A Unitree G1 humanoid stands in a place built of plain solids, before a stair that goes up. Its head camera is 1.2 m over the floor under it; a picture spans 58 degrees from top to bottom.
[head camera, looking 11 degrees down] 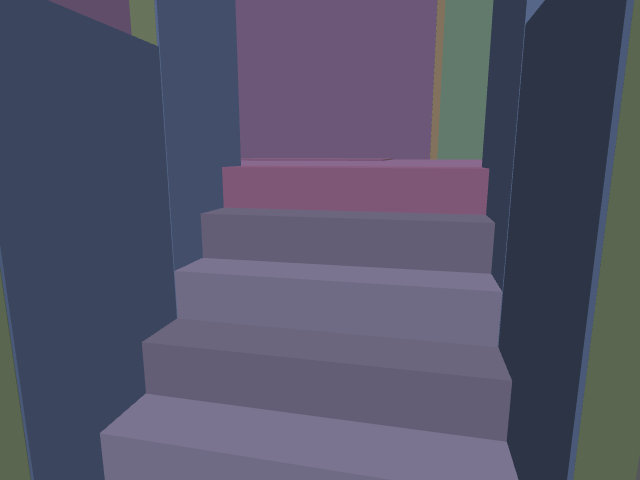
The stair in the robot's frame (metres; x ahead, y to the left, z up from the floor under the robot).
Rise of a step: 0.19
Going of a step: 0.23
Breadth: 1.20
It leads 13 degrees to the right of straight ahead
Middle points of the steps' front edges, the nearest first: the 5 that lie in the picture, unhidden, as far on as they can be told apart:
1.03 0.08 0.38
1.26 0.03 0.58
1.48 -0.02 0.77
1.70 -0.07 0.96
1.92 -0.12 1.15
